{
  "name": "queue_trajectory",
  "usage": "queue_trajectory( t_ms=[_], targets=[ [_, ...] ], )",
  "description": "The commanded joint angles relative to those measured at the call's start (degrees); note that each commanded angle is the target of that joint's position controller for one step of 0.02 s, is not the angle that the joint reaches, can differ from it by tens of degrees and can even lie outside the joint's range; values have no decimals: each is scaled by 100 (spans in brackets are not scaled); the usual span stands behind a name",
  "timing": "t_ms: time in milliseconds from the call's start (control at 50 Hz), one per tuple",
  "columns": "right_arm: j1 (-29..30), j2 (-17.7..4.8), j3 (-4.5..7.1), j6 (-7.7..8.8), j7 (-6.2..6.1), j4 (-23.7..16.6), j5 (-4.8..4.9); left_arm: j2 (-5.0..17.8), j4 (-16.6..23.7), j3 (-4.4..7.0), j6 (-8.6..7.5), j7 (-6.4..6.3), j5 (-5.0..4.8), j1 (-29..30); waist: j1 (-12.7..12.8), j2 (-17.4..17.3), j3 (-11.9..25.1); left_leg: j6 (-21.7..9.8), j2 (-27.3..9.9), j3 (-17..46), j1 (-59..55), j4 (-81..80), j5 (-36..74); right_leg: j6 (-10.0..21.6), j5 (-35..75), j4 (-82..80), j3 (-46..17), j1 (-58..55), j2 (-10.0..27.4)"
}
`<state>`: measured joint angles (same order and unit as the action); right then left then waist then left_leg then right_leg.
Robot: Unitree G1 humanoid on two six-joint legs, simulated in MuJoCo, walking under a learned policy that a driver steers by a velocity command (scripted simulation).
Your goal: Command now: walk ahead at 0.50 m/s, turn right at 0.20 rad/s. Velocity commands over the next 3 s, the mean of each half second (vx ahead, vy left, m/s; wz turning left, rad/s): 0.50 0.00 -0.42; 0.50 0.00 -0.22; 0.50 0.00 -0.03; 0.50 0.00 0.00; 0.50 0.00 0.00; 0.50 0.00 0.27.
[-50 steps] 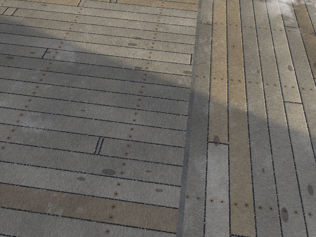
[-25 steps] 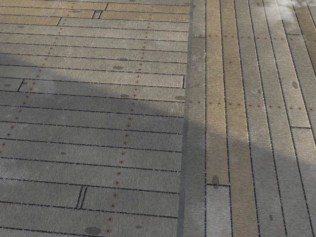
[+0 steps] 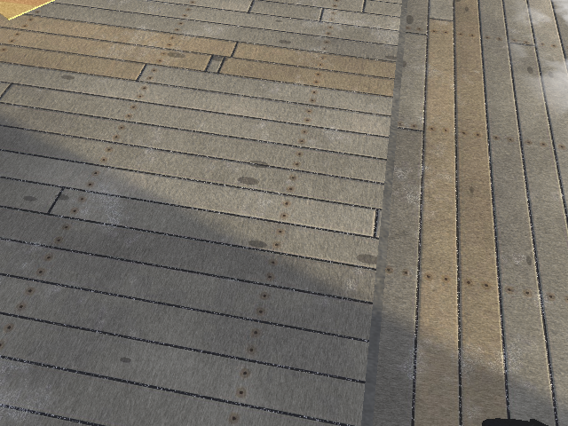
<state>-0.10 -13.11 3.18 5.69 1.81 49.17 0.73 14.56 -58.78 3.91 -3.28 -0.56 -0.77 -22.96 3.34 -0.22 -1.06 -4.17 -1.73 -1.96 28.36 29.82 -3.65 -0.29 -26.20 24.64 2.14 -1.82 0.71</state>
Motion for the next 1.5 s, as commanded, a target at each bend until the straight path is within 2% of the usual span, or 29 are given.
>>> queue_trajectory(
  t_ms=[20, 40, 60, 100, 140, 320, 440, 500, 540, 560, 580, 600, 620, 640, 680, 700, 800, 900, 1020, 1060, 1100, 1120, 1140, 1160, 1180, 1220, 1300, 1380, 1500],
  targets=[
    [-2541, -1748, 488, 24, -54, 387, -97, -203, 443, -162, -168, 28, -14, -542, -836, -1936, 2349, -1363, -2314, 4041, -5236, -970, -1138, 238, -727, 4419, -463, 3761, -431],
    [-2326, -1162, 339, 47, -56, 318, -56, 529, 383, 10, -253, 28, -164, -116, -1000, -1144, 1866, -1096, -2105, 3880, -4765, -1229, -1721, 313, -669, 5049, -1088, 4279, -103],
    [-1838, -900, 258, 71, -77, 226, -41, 743, 540, 81, -289, 24, -239, 360, -912, -868, 1113, -803, -1956, 2961, -3985, -1323, -1548, 406, -98, 5071, -965, 4533, 174],
    [-1113, -554, 151, 107, -61, 152, -100, 615, 553, 143, -205, -57, -141, 648, -559, -341, 398, -531, -1522, 1767, -2559, -1750, -801, 401, 802, 4543, -857, 4019, 616],
    [-1019, -459, 136, 136, -71, 232, -170, 338, 494, 147, -54, -33, -149, 357, -320, -597, 291, -511, -1371, 1130, -2033, -2032, -360, 387, 1128, 4313, -883, 3531, 791],
    [-1401, -797, 215, 92, -312, 421, -181, 198, 959, 165, 64, 110, -51, 1474, -436, -242, -252, -402, -1213, -465, -2304, -2352, 790, 243, 2997, 2392, -648, 4309, 651],
    [-1999, -968, 281, -111, -360, 579, -71, 56, 1518, 44, 64, 336, -50, 2489, -755, -146, -566, -369, -1525, -945, -3453, -1944, 1674, 416, 2581, 1435, -21, 4653, 508],
    [-1806, -1196, 343, -216, -392, 478, 1, 258, 1692, 128, 85, 423, -69, 2323, -448, -441, -241, -239, -1559, -1208, -3635, -1092, 4089, 676, 1798, 1308, 487, 3756, 59],
    [-1677, -1322, 358, -273, -400, 459, 34, 620, 1518, 323, 102, 405, -81, 1296, 190, -614, 362, -131, -1482, -1232, -3412, 374, 5150, 971, 1529, 1071, 603, 2253, -355],
    [-1573, -1283, 326, -254, -387, 434, 49, 966, 1262, 512, 113, 314, -74, 364, 685, -416, 815, 68, -1234, -1295, -2602, 1676, 4262, 1201, 1993, 529, 293, 690, -393],
    [-1747, -718, 164, -175, -330, 322, -191, 1440, 1036, 590, 141, 178, -69, -197, 499, 887, 1251, 251, -701, -1218, -811, 3593, -300, 1528, 2491, 659, -1567, -933, 873],
    [-2262, -281, -3, 58, -211, 169, -13, 1600, 1145, 539, 38, 221, 5, -149, 37, 1448, 2163, 418, 361, -25, 914, 5126, -3146, 2724, 1542, -453, -4849, -2232, 2113],
    [-1462, -864, 149, 231, -145, 111, 264, 1079, 1108, 401, -8, 245, 33, -148, 365, 504, 1808, 312, 43, 637, 1464, 5315, -2783, 2316, 1603, -830, -4306, -1984, 1957],
    [-1087, -910, 165, 295, -131, -18, 339, 879, 1156, 340, -68, 239, 14, 275, 248, 432, 1081, 185, -228, 563, 1636, 4989, -2259, 2025, 1970, -803, -3299, -1206, 1752],
    [-991, -859, 223, 197, -238, 161, 95, 384, 1301, 174, -136, 250, 26, 1105, -183, -171, 422, 170, -684, 507, 984, 4150, -1508, 1537, 2915, -975, -1978, 278, 1164],
    [-1284, -805, 234, 102, -222, 204, 84, 434, 1300, 167, -161, 229, 97, 1148, -387, 211, 474, 223, -777, 561, 587, 4026, -1339, 1610, 3181, -1117, -1808, 674, 1206],
    [-774, -640, 216, -105, -259, 56, -57, 691, 1075, 201, -235, 86, 51, 721, -341, 150, 59, 552, -817, 401, 1022, 2696, -466, 1514, 3849, -1504, -1118, 1001, 982],
    [50, -471, 133, -51, -167, -146, -14, 716, 890, 176, -186, 15, 43, 364, -37, 355, -122, 502, -518, 215, 958, 896, 1008, 1204, 3261, -1628, -706, 783, 780],
    [666, -553, 72, 50, 32, -421, 49, 782, 547, 208, -98, -23, -4, -31, 75, 459, -408, 193, -303, 224, 1180, 5, 642, 1141, 3357, -1284, -840, -255, 1289],
    [331, -723, 124, 82, 74, -372, 47, 885, 546, 239, -56, -54, -8, 128, -178, 580, -193, 24, -136, 128, 629, -107, 214, 1002, 4331, -913, -807, -465, 1357],
    [-898, -1062, 305, 75, 36, -18, 12, 915, 581, 224, -3, -54, -4, 369, -843, 593, 574, -232, 249, -181, -1148, -183, 129, 794, 5928, 482, -526, -249, 1015],
    [-1943, -1360, 402, 60, -8, 225, -64, 765, 663, 142, 8, -50, 53, 349, -1213, 217, 1348, -539, -443, 578, -2914, 35, 211, 619, 4809, 2029, -347, 806, 714],
    [-2572, -1835, 518, 40, -3, 388, -91, -6, 643, -74, -106, 37, 67, -544, -883, -1265, 2267, -1550, -1908, 3296, -5183, -305, -819, 165, 1428, 4396, -253, 3188, -336],
    [-2629, -1324, 362, 21, 10, 429, -37, 297, 577, -37, -240, 73, -39, -279, -1051, -1283, 2431, -1536, -2014, 4538, -5308, -1241, -1766, 252, -630, 5133, -1039, 4005, -463],
    [-2045, -1069, 277, 38, -5, 340, 19, 750, 774, 78, -315, 89, -188, 346, -997, -963, 1424, -1189, -1836, 3727, -4527, -1365, -2123, 363, -322, 5382, -992, 4543, -75],
    [-1134, -752, 152, 44, -2, 140, -87, 765, 907, 108, -311, 15, -105, 907, -646, -235, 418, -943, -1470, 2477, -2659, -1704, -1305, 403, 637, 4764, -689, 4204, 479],
    [-1085, -723, 104, 97, -4, 237, -115, 404, 809, 119, -89, -45, -21, 570, -243, -475, 160, -902, -1076, 1445, -1592, -2217, -341, 291, 1182, 3894, -622, 3527, 805],
    [-1476, -954, 147, 61, -144, 369, -91, 414, 1053, 133, -80, -51, 60, 1323, -401, -281, -30, -881, -1031, 1033, -1896, -2374, 330, 49, 2337, 2679, -545, 4197, 845],
    [-2047, -997, 136, -18, -206, 577, -4, 227, 1345, 23, -161, 83, -2, 2407, -769, -305, -244, -674, -893, 551, -2370, -2314, 419, 35, 3339, 981, -242, 3967, 524]
  ],
)
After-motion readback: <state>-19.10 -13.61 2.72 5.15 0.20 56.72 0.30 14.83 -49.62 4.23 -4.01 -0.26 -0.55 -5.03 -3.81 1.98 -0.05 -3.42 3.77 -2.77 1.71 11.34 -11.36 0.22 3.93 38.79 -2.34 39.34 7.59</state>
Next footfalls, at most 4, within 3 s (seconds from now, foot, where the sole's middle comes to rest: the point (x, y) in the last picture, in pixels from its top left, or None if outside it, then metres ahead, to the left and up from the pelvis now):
0.56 right None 0.43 -0.16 -0.76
1.12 left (334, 290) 0.82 -0.07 -0.76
1.68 right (449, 235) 1.03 -0.40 -0.76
2.20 left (396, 143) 1.40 -0.27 -0.76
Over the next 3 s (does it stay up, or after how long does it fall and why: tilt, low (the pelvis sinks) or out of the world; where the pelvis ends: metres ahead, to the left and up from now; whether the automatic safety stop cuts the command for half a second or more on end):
stays up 1.59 -0.50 0.02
